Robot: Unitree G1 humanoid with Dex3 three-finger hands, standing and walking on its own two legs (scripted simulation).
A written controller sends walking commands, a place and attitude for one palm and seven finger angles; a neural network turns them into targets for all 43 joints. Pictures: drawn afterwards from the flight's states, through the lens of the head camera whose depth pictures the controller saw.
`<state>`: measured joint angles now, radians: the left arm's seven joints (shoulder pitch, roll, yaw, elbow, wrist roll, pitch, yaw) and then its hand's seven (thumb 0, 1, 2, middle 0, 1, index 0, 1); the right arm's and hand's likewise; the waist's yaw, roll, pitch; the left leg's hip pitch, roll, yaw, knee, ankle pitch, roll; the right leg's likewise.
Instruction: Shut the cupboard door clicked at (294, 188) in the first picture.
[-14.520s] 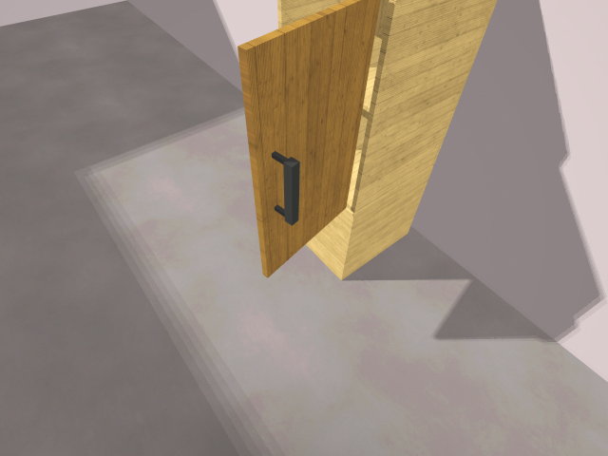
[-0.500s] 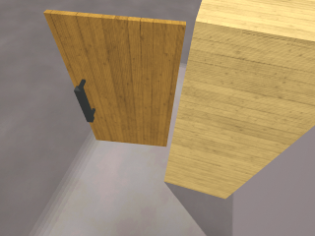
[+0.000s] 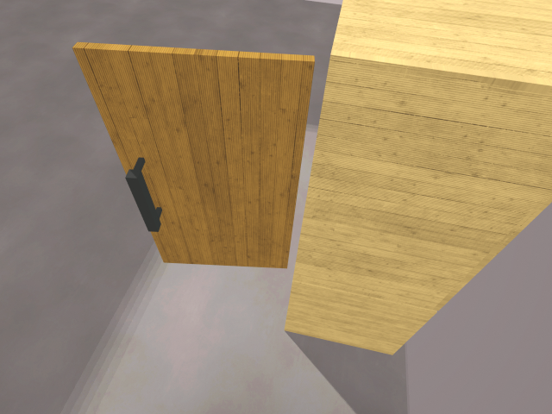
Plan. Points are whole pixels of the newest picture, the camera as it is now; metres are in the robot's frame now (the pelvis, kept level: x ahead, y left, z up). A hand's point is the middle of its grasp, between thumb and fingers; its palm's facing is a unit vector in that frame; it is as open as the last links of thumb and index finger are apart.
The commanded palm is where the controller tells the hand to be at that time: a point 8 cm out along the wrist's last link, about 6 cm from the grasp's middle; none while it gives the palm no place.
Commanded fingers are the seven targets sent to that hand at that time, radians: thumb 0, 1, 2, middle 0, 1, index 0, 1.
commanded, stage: look again from close up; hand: left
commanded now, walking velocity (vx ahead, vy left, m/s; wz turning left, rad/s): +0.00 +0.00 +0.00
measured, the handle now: (147, 196) +0.50 +0.29 -0.04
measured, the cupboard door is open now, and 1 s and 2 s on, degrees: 100 100 100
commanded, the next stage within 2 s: shuffle to correct the standing spot in 0.42 s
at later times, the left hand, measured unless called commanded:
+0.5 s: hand out of the picture +0.00 +0.17 -0.17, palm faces -0.02 -0.98 -0.21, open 7.4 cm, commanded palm none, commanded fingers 0.00 0.90 0.90 -0.20 -0.30 -0.20 -0.30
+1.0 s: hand out of the picture +0.03 +0.21 -0.18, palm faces +0.00 -0.97 -0.23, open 7.4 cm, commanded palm none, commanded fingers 0.00 0.90 0.90 -0.20 -0.30 -0.20 -0.30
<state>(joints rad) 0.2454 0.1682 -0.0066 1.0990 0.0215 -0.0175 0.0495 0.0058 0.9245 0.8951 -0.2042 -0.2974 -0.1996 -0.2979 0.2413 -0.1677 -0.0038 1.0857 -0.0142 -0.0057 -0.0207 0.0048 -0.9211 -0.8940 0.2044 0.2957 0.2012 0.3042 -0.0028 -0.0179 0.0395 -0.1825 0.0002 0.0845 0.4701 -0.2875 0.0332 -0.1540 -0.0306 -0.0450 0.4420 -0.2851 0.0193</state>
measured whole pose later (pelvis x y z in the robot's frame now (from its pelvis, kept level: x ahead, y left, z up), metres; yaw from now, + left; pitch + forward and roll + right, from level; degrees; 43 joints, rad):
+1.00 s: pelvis +0.03 +0.02 -0.01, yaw -1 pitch +0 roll +0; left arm 0.27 0.18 0.03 1.05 0.03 0.03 0.03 0.00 0.91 0.90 -0.20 -0.30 -0.20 -0.30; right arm 0.32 -0.16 0.01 1.04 -0.03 -0.02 -0.02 0.01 -0.91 -0.89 0.20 0.30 0.20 0.30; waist 0.00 -0.01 0.07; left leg -0.16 -0.04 0.12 0.50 -0.35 0.08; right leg -0.35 -0.06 -0.08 0.91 -0.56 -0.03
